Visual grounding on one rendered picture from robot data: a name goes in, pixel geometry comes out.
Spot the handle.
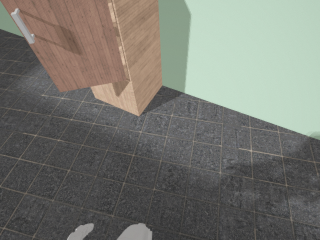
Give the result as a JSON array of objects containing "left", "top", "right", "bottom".
[{"left": 11, "top": 8, "right": 35, "bottom": 44}]

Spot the left robot hand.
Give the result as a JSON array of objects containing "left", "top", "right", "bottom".
[{"left": 67, "top": 223, "right": 94, "bottom": 240}]

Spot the cupboard door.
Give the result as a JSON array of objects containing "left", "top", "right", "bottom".
[{"left": 0, "top": 0, "right": 127, "bottom": 93}]

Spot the left robot thigh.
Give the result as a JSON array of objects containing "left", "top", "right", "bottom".
[{"left": 117, "top": 224, "right": 153, "bottom": 240}]

